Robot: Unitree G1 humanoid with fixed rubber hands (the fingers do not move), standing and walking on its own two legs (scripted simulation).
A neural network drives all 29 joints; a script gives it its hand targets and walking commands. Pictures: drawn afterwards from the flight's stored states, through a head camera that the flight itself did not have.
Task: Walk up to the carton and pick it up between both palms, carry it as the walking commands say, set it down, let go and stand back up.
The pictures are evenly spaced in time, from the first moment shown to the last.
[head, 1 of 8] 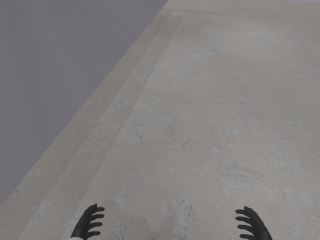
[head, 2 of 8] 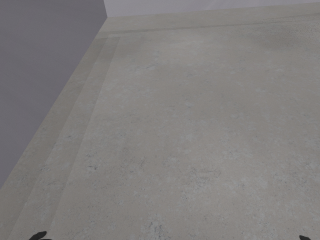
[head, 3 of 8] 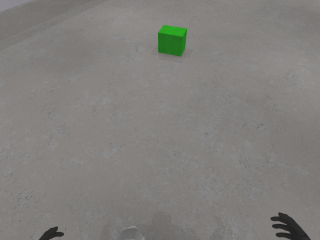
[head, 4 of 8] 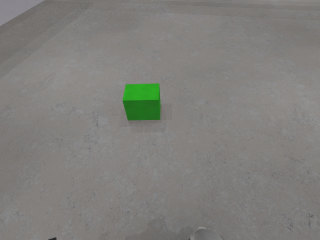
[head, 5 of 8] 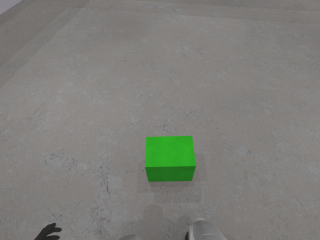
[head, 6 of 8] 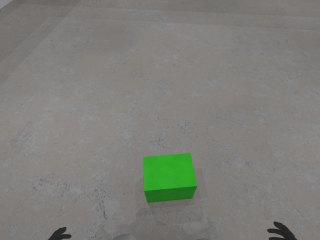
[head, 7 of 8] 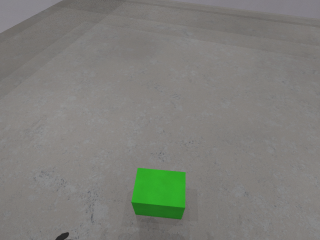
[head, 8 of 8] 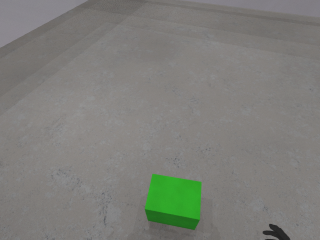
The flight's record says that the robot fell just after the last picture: no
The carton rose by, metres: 0.00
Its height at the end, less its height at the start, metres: +0.00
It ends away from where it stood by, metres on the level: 0.00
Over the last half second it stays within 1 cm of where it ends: yes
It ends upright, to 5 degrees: yes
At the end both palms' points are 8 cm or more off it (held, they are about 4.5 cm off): yes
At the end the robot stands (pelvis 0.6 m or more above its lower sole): yes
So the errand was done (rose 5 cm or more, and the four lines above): no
